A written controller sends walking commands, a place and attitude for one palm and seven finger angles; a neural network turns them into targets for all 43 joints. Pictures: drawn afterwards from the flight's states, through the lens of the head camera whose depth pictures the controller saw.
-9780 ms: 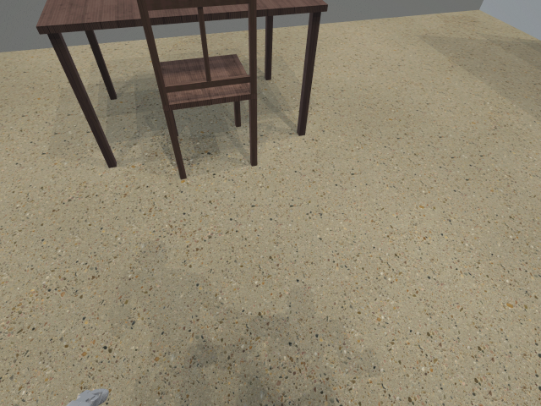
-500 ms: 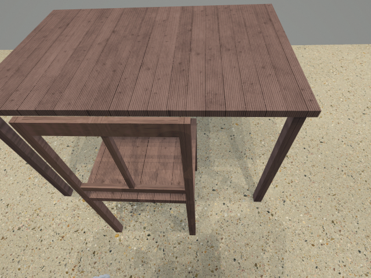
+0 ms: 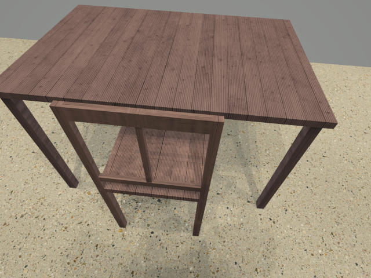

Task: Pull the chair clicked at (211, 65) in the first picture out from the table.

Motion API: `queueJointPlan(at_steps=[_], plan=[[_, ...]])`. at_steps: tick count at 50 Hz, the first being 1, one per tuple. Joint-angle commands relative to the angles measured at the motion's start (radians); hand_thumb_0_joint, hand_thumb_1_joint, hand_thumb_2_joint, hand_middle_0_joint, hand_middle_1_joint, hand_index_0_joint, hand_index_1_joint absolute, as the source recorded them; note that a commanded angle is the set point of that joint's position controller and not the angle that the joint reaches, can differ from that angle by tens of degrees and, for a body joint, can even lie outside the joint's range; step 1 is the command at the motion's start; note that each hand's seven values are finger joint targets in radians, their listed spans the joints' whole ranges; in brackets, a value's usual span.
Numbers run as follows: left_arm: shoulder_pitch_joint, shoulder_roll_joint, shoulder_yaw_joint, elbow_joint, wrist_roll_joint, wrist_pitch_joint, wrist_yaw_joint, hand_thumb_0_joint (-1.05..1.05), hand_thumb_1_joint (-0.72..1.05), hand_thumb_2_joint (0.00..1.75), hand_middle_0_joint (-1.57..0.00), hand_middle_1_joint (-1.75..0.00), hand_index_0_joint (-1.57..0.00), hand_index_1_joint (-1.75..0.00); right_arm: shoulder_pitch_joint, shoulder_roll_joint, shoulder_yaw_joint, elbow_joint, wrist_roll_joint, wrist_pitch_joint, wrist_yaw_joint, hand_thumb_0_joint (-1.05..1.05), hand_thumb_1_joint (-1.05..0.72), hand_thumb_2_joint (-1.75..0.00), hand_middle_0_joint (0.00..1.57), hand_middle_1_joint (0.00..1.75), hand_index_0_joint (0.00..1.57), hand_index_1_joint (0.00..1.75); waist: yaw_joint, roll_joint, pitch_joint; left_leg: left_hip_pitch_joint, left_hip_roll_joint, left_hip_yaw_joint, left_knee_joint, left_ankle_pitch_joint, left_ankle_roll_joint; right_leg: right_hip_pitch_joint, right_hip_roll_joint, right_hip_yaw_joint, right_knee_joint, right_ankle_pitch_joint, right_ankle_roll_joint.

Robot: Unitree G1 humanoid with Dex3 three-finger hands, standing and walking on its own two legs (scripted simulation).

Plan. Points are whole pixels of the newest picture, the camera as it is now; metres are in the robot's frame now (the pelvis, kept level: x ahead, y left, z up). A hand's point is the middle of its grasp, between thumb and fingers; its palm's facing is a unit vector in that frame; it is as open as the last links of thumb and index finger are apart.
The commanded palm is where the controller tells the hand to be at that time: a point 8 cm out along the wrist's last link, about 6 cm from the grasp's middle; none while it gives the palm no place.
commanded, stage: come to a stop and stand still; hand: left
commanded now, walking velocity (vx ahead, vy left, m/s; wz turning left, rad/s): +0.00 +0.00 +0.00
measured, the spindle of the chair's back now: (145, 157) +0.45 +0.17 -0.09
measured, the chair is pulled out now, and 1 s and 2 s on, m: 0.00 0.00 0.00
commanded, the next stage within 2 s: look again from close up in 0.30 s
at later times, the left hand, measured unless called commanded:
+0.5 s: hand out of the picture -0.01 +0.17 -0.17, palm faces -0.02 -0.98 -0.18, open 7.4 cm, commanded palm none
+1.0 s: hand out of the picture -0.02 +0.20 -0.18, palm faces +0.02 -0.98 -0.18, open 7.4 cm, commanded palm none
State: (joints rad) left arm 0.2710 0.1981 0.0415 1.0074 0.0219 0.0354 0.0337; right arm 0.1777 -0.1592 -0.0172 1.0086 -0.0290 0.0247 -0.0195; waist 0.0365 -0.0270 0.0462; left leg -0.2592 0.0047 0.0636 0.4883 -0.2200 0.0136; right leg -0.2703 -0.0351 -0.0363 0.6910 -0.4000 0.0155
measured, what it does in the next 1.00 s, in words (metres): steps on the spot: right foot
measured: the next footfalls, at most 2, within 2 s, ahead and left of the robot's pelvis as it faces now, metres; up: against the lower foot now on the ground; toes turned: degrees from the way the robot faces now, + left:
right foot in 0.02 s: +0.01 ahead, -0.11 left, +0.00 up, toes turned -2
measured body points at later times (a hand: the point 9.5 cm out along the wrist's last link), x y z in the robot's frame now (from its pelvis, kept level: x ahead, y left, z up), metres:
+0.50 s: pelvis -0.01 +0.01 +0.00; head +0.01 +0.02 +0.45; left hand -0.01 +0.22 -0.16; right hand -0.02 -0.21 -0.15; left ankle +0.02 +0.12 -0.74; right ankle -0.03 -0.11 -0.74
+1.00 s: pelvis -0.01 +0.04 +0.00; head -0.01 +0.05 +0.45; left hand -0.02 +0.26 -0.16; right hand +0.01 -0.20 -0.15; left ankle +0.02 +0.12 -0.74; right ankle -0.03 -0.11 -0.74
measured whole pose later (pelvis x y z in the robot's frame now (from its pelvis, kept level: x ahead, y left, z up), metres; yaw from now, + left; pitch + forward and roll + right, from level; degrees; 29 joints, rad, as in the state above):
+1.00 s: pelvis -0.01 +0.04 +0.00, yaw +0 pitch -1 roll +0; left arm 0.33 0.16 -0.01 1.05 0.02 -0.01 0.05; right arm 0.28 -0.16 0.00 1.07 -0.01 -0.01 -0.01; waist 0.00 -0.03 0.01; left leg -0.25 -0.03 0.07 0.47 -0.20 0.06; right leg -0.17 -0.06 -0.03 0.47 -0.29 0.04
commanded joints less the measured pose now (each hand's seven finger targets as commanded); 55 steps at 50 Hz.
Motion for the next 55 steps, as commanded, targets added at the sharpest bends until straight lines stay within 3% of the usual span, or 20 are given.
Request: queueJointPlan(at_steps=[1, 2, 3, 4, 6, 11, 17, 19, 20, 21, 22, 23, 24, 26, 30, 31, 38, 42, 51, 55], plan=[[0.081, 0.082, -0.007, 0.0, 0.001, -0.046, 0.006, 0.0, 0.9, 0.9, -0.2, -0.3, -0.2, -0.3, 0.048, -0.101, -0.028, -0.023, 0.029, -0.01, -0.004, 0.0, -0.9, -0.9, 0.2, 0.3, 0.2, 0.3, -0.043, -0.036, -0.038, 0.041, 0.09, -0.1, -0.023, 0.082, 0.02, 0.061, -0.095, 0.177, -0.386, 0.272, -0.03], [0.065, 0.108, -0.008, 0.0, -0.003, -0.049, 0.005, 0.0, 0.9, 0.9, -0.2, -0.3, -0.2, -0.3, 0.047, -0.083, -0.019, -0.026, 0.028, -0.008, -0.002, 0.0, -0.9, -0.9, 0.2, 0.3, 0.2, 0.3, -0.054, -0.088, -0.019, 0.051, 0.057, -0.062, -0.033, 0.013, -0.008, 0.02, -0.17, 0.217, -0.394, 0.329, -0.067], [0.048, 0.117, -0.012, 0.0, -0.006, -0.05, 0.003, 0.0, 0.9, 0.9, -0.2, -0.3, -0.2, -0.3, 0.067, -0.081, -0.018, -0.018, 0.026, -0.012, 0.002, 0.0, -0.9, -0.9, 0.2, 0.3, 0.2, 0.3, -0.069, -0.046, -0.036, 0.104, 0.049, -0.064, -0.065, 0.018, -0.012, -0.012, -0.183, 0.204, -0.376, 0.323, -0.083], [0.038, 0.098, -0.014, 0.012, -0.005, -0.056, 0.003, 0.0, 0.9, 0.9, -0.2, -0.3, -0.2, -0.3, 0.061, -0.08, -0.017, 0.002, 0.02, -0.011, 0.0, 0.0, -0.9, -0.9, 0.2, 0.3, 0.2, 0.3, -0.066, -0.08, -0.052, 0.128, 0.062, -0.065, -0.061, 0.07, -0.014, -0.01, -0.138, 0.186, -0.357, 0.339, -0.073], [0.051, 0.078, -0.025, 0.028, -0.009, -0.058, 0.004, 0.0, 0.9, 0.9, -0.2, -0.3, -0.2, -0.3, 0.057, -0.094, -0.016, 0.026, 0.022, -0.014, -0.001, 0.0, -0.9, -0.9, 0.2, 0.3, 0.2, 0.3, -0.057, -0.108, -0.031, 0.147, 0.081, -0.075, -0.091, 0.081, -0.01, -0.015, -0.106, 0.149, -0.374, 0.27, -0.051], [0.096, 0.059, -0.028, 0.066, -0.008, -0.052, 0.005, 0.0, 0.9, 0.9, -0.2, -0.3, -0.2, -0.3, 0.066, -0.094, -0.005, 0.074, 0.023, -0.019, 0.001, 0.0, -0.9, -0.9, 0.2, 0.3, 0.2, 0.3, -0.043, -0.004, 0.042, 0.111, 0.092, -0.096, -0.169, 0.003, -0.004, -0.023, -0.068, 0.127, -0.41, 0.088, -0.03], [0.119, 0.044, -0.027, 0.089, -0.008, -0.051, 0.007, 0.0, 0.9, 0.9, -0.2, -0.3, -0.2, -0.3, 0.101, -0.082, 0.0, 0.106, 0.019, -0.021, -0.002, 0.0, -0.9, -0.9, 0.2, 0.3, 0.2, 0.3, -0.039, 0.044, 0.054, 0.077, 0.088, -0.102, -0.193, -0.036, -0.005, 0.001, -0.065, 0.115, -0.406, 0.091, -0.033], [0.124, 0.039, -0.027, 0.094, -0.008, -0.052, 0.008, 0.0, 0.9, 0.9, -0.2, -0.3, -0.2, -0.3, 0.115, -0.075, 0.003, 0.115, 0.019, -0.024, -0.003, 0.0, -0.9, -0.9, 0.2, 0.3, 0.2, 0.3, -0.036, 0.045, 0.045, 0.078, 0.088, -0.104, -0.19, -0.015, -0.004, 0.013, -0.065, 0.108, -0.392, 0.124, -0.034], [0.152, 0.055, -0.041, 0.1, 0.014, -0.084, 0.041, 0.0, 0.9, 0.9, -0.2, -0.3, -0.2, -0.3, 0.046, -0.106, 0.008, 0.039, 0.02, -0.052, 0.006, 0.0, -0.9, -0.9, 0.2, 0.3, 0.2, 0.3, -0.011, 0.035, 0.067, -0.004, 0.103, -0.073, 0.032, 0.132, -0.022, 0.018, -0.105, 0.128, -0.376, 0.398, -0.034], [0.135, 0.098, -0.031, 0.084, 0.0, -0.093, 0.038, 0.0, 0.9, 0.9, -0.2, -0.3, -0.2, -0.3, 0.062, -0.083, 0.009, 0.027, 0.025, -0.054, 0.006, 0.0, -0.9, -0.9, 0.2, 0.3, 0.2, 0.3, -0.053, 0.026, 0.019, 0.042, 0.077, -0.079, -0.001, 0.103, -0.029, 0.043, -0.144, 0.154, -0.357, 0.569, -0.063], [0.132, 0.077, -0.032, 0.064, -0.006, -0.096, 0.03, 0.0, 0.9, 0.9, -0.2, -0.3, -0.2, -0.3, 0.141, -0.052, 0.008, 0.035, 0.016, -0.062, 0.002, 0.0, -0.9, -0.9, 0.2, 0.3, 0.2, 0.3, -0.063, 0.024, -0.047, 0.061, 0.073, -0.082, -0.048, 0.055, -0.01, 0.091, -0.139, 0.134, -0.318, 0.472, -0.073], [0.122, 0.056, -0.038, 0.064, -0.01, -0.096, 0.03, 0.0, 0.9, 0.9, -0.2, -0.3, -0.2, -0.3, 0.17, -0.066, 0.007, 0.043, 0.014, -0.068, 0.0, 0.0, -0.9, -0.9, 0.2, 0.3, 0.2, 0.3, -0.062, 0.021, -0.106, 0.068, 0.084, -0.099, -0.028, 0.145, -0.002, 0.119, -0.106, 0.105, -0.287, 0.435, -0.075], [0.112, 0.053, -0.038, 0.058, -0.012, -0.092, 0.029, 0.0, 0.9, 0.9, -0.2, -0.3, -0.2, -0.3, 0.169, -0.081, 0.006, 0.047, 0.017, -0.065, -0.001, 0.0, -0.9, -0.9, 0.2, 0.3, 0.2, 0.3, -0.061, 0.004, -0.12, 0.069, 0.092, -0.103, -0.027, 0.165, 0.002, 0.126, -0.09, 0.092, -0.28, 0.371, -0.069], [0.101, 0.054, -0.037, 0.043, -0.01, -0.079, 0.024, 0.0, 0.9, 0.9, -0.2, -0.3, -0.2, -0.3, 0.156, -0.085, 0.003, 0.036, 0.017, -0.061, -0.002, 0.0, -0.9, -0.9, 0.2, 0.3, 0.2, 0.3, -0.049, 0.052, -0.065, 0.044, 0.094, -0.107, -0.038, 0.15, 0.008, 0.087, -0.077, 0.088, -0.28, 0.284, -0.065], [0.092, 0.045, -0.034, 0.026, -0.004, -0.063, 0.019, 0.0, 0.9, 0.9, -0.2, -0.3, -0.2, -0.3, 0.161, -0.089, -0.004, 0.019, 0.016, -0.048, 0.001, 0.0, -0.9, -0.9, 0.2, 0.3, 0.2, 0.3, -0.051, 0.039, 0.058, -0.049, 0.088, -0.139, -0.096, -0.038, 0.014, 0.013, -0.056, 0.075, -0.284, 0.104, -0.061], [0.092, 0.045, -0.037, 0.021, -0.003, -0.059, 0.017, 0.0, 0.9, 0.9, -0.2, -0.3, -0.2, -0.3, 0.154, -0.09, -0.002, 0.017, 0.015, -0.048, 0.002, 0.0, -0.9, -0.9, 0.2, 0.3, 0.2, 0.3, -0.043, 0.067, 0.076, -0.061, 0.09, -0.145, -0.113, -0.053, 0.017, 0.009, -0.051, 0.074, -0.286, 0.104, -0.061], [0.11, 0.044, -0.033, 0.002, 0.0, -0.053, 0.015, 0.0, 0.9, 0.9, -0.2, -0.3, -0.2, -0.3, 0.152, -0.113, -0.01, 0.009, 0.016, -0.049, 0.006, 0.0, -0.9, -0.9, 0.2, 0.3, 0.2, 0.3, -0.034, 0.029, 0.051, -0.06, 0.103, -0.183, -0.18, -0.144, 0.028, 0.03, -0.045, 0.05, -0.264, 0.107, -0.043], [0.12, 0.049, -0.032, -0.001, -0.001, -0.056, 0.013, 0.0, 0.9, 0.9, -0.2, -0.3, -0.2, -0.3, 0.148, -0.117, -0.01, 0.009, 0.019, -0.053, 0.007, 0.0, -0.9, -0.9, 0.2, 0.3, 0.2, 0.3, -0.034, 0.042, 0.011, -0.011, 0.101, -0.173, -0.171, -0.074, 0.031, 0.04, -0.053, 0.049, -0.272, 0.145, -0.038], [0.142, 0.057, -0.037, 0.019, -0.001, -0.063, 0.012, 0.0, 0.9, 0.9, -0.2, -0.3, -0.2, -0.3, 0.134, -0.11, -0.004, 0.024, 0.026, -0.054, 0.007, 0.0, -0.9, -0.9, 0.2, 0.3, 0.2, 0.3, -0.036, 0.019, 0.017, 0.038, 0.089, -0.137, -0.142, 0.016, 0.029, 0.035, -0.067, 0.06, -0.316, 0.191, -0.032], [0.148, 0.052, -0.039, 0.032, -0.002, -0.063, 0.014, 0.0, 0.9, 0.9, -0.2, -0.3, -0.2, -0.3, 0.131, -0.114, -0.003, 0.033, 0.026, -0.054, 0.007, 0.0, -0.9, -0.9, 0.2, 0.3, 0.2, 0.3, -0.04, 0.038, 0.003, 0.061, 0.088, -0.135, -0.139, 0.045, 0.025, 0.04, -0.071, 0.061, -0.316, 0.203, -0.028]])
